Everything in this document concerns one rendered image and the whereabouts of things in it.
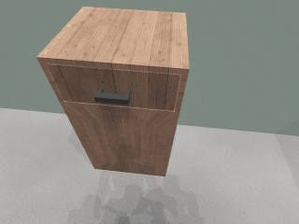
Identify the handle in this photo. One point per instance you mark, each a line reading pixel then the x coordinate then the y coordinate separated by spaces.
pixel 112 98

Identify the cabinet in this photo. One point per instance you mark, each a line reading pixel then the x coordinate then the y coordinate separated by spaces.
pixel 120 138

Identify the drawer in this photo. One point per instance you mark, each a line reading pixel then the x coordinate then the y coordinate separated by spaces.
pixel 152 90

